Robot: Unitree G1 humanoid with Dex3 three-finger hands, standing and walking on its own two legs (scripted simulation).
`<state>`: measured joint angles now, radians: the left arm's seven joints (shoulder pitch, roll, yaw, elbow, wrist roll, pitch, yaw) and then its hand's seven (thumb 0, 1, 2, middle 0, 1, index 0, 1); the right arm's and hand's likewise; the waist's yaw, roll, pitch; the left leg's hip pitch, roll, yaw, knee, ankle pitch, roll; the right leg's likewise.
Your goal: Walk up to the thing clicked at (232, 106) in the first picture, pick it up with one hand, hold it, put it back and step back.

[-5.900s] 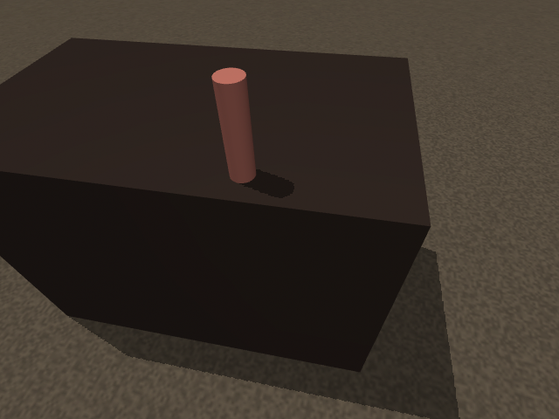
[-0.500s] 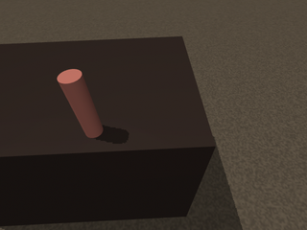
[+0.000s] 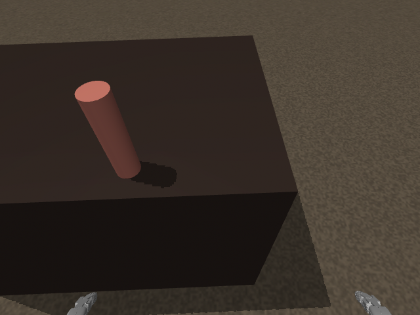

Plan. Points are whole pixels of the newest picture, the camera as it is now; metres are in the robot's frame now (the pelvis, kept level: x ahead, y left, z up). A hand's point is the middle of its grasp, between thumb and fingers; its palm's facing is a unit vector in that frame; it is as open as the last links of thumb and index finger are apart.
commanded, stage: rise first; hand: left
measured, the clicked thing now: (113, 136) +0.41 +0.20 +0.13
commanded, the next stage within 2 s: go down in 1.74 s
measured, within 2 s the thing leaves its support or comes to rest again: neither
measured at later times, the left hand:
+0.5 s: hand (68, 276) +0.20 +0.27 +0.01, palm faces +0.33 -0.87 -0.37, open 17.0 cm
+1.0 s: hand (28, 263) +0.19 +0.27 +0.11, palm faces +0.40 -0.80 -0.44, open 17.6 cm
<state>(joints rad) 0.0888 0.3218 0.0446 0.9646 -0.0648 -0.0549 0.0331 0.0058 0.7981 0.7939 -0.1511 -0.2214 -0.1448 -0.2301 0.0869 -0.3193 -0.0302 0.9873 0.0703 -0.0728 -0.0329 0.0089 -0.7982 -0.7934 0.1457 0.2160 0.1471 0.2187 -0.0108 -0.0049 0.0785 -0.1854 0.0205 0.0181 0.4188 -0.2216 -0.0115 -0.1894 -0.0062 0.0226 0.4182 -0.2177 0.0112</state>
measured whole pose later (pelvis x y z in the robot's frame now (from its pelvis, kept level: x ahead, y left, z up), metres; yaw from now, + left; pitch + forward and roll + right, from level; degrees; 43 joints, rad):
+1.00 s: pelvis +0.01 -0.01 +0.00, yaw +2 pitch -4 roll +0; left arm 0.44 0.35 0.34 -0.17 -0.05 -0.21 0.03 -0.02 -0.55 0.01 -0.05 -0.04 -0.04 -0.06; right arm 0.23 -0.26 -0.18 0.65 0.02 -0.09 -0.06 -0.01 0.54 -0.01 0.06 0.05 0.06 0.05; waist 0.06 0.05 0.04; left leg -0.11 0.01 -0.02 0.40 -0.23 -0.02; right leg -0.10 -0.01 -0.02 0.41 -0.25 0.00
